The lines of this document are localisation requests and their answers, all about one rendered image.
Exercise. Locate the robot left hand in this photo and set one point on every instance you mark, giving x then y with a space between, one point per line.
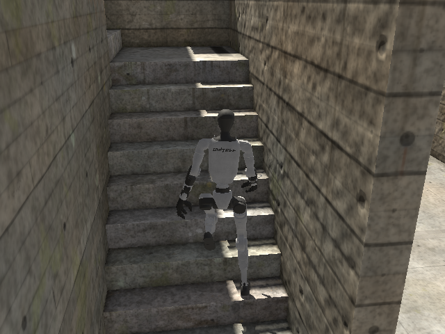
181 209

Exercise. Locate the left robot upper arm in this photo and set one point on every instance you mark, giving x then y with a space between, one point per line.
202 145

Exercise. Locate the robot right forearm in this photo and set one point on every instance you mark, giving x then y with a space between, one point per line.
253 180

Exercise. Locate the robot left forearm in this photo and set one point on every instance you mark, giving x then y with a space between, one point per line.
188 184

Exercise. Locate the robot right thigh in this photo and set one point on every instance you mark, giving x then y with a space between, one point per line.
240 216

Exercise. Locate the robot right hand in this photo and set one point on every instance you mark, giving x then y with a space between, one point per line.
250 189

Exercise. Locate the right robot upper arm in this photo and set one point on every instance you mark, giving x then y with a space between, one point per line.
248 157

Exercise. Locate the right robot foot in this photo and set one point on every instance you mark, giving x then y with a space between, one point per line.
245 289

